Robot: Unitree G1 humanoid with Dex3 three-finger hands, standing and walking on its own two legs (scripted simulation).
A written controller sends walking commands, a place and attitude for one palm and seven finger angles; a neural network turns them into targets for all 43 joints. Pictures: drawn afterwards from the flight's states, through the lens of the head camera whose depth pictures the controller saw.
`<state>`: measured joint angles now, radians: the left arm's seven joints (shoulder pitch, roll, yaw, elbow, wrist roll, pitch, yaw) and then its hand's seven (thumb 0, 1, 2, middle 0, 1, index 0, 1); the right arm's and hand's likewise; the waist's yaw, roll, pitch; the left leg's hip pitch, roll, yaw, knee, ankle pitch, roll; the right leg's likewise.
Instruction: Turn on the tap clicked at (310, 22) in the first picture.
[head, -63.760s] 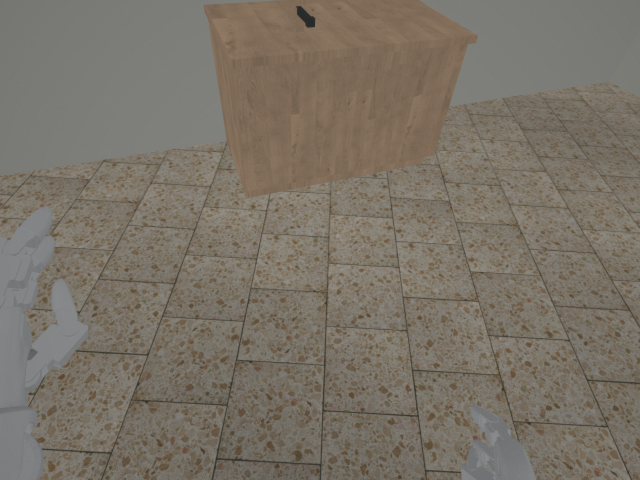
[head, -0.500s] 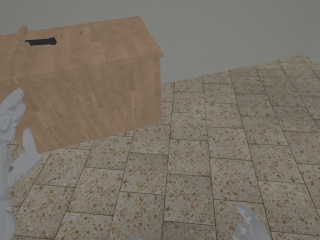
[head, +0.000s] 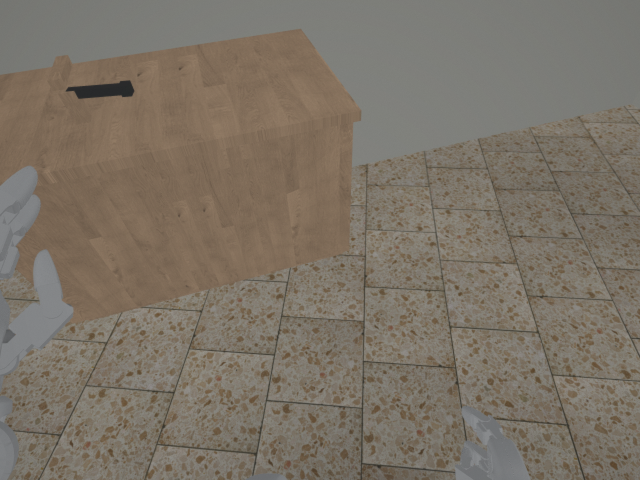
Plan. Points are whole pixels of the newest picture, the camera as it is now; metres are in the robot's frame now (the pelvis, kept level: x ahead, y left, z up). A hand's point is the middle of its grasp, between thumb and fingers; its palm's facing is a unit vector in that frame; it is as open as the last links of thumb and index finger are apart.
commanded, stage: shuffle to correct the standing spot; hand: left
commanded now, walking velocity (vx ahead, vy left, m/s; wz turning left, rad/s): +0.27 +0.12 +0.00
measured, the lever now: (126, 88) +0.96 +0.54 +0.02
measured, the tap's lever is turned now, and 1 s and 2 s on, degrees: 79 79 79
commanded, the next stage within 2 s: none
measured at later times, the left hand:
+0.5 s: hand (11, 236) +0.29 +0.31 +0.21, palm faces +0.41 -0.79 -0.46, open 7.5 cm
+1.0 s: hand out of the picture +0.37 +0.37 +0.21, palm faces +0.42 -0.78 -0.47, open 7.5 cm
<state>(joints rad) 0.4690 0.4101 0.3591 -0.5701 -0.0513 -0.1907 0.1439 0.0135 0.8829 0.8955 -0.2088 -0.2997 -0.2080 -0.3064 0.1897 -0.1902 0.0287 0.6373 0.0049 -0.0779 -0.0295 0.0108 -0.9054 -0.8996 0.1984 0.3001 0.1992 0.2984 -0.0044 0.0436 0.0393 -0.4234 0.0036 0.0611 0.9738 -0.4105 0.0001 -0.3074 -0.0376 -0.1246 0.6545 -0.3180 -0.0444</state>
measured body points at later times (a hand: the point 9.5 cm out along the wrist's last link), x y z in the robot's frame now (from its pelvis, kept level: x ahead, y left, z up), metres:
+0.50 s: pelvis +0.08 +0.08 +0.00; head +0.08 +0.06 +0.45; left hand +0.26 +0.35 +0.24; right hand +0.25 -0.12 -0.10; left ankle +0.09 +0.20 -0.70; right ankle +0.12 +0.00 -0.72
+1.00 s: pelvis +0.16 +0.14 +0.00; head +0.16 +0.12 +0.45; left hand +0.34 +0.41 +0.23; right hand +0.33 -0.07 -0.09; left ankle +0.18 +0.26 -0.72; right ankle +0.21 +0.05 -0.73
